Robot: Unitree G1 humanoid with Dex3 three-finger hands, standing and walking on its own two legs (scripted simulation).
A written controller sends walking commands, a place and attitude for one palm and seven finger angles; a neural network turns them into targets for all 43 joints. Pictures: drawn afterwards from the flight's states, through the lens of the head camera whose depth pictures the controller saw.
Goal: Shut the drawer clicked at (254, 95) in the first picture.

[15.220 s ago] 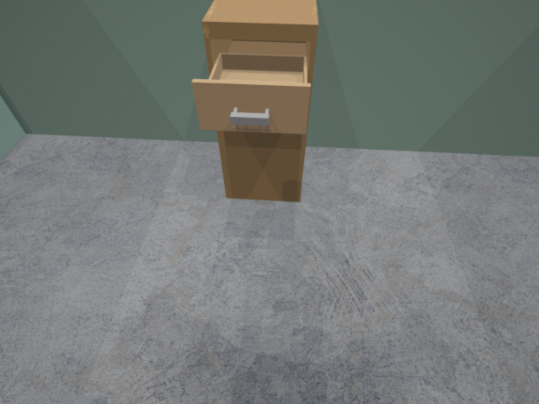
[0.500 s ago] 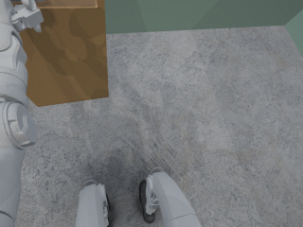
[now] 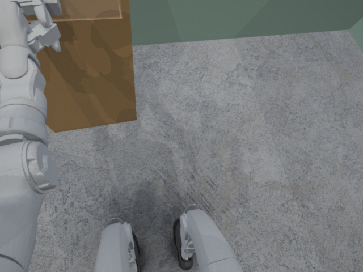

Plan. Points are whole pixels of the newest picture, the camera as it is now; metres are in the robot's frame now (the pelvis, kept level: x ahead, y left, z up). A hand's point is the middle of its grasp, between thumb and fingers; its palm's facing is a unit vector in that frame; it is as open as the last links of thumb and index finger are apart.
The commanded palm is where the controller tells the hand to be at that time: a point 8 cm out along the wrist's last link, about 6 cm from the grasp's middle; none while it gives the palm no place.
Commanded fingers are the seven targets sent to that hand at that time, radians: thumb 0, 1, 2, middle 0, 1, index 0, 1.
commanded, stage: pull the fist back off the drawer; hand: left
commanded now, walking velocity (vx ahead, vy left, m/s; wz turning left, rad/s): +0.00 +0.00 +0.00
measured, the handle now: out of the picture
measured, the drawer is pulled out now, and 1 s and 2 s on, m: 0.00 0.00 0.00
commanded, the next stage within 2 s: draw the hand back to the body in 0.14 s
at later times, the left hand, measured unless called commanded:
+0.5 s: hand (34, 51) +0.50 +0.17 +0.11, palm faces +0.08 -1.00 -0.03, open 3.3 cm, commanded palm +0.46 +0.22 +0.13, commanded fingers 0.00 0.90 0.90 -1.40 -1.60 -1.40 -1.60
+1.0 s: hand out of the picture +0.34 +0.21 +0.20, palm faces +0.26 -0.93 -0.25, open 3.3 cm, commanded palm +0.30 +0.25 +0.22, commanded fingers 0.00 0.90 0.90 -1.40 -1.60 -1.40 -1.60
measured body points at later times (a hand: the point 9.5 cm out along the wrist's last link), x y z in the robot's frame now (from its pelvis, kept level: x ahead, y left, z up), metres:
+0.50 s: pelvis +0.06 +0.00 +0.06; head +0.18 +0.01 +0.49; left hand +0.49 +0.22 +0.11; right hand +0.10 -0.26 -0.06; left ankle +0.04 +0.10 -0.62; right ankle +0.05 -0.12 -0.62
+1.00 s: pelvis +0.06 -0.01 +0.12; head +0.06 -0.02 +0.57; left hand +0.32 +0.26 +0.22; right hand +0.25 -0.23 +0.03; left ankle +0.04 +0.10 -0.62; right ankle +0.05 -0.12 -0.62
